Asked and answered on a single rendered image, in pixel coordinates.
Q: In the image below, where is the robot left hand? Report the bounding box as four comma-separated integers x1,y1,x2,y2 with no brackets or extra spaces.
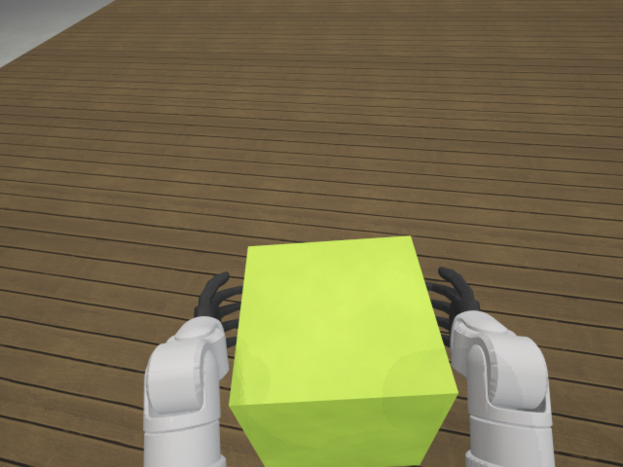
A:
194,271,243,348

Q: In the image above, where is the robot left forearm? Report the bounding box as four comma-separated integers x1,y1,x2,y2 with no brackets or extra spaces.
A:
143,316,229,467

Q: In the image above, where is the robot right hand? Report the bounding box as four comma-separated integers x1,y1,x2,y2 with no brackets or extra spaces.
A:
425,267,480,347

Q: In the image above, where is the robot right forearm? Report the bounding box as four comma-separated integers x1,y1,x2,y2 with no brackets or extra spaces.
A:
450,310,555,467

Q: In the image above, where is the carton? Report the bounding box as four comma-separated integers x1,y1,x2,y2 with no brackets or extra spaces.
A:
229,235,458,467

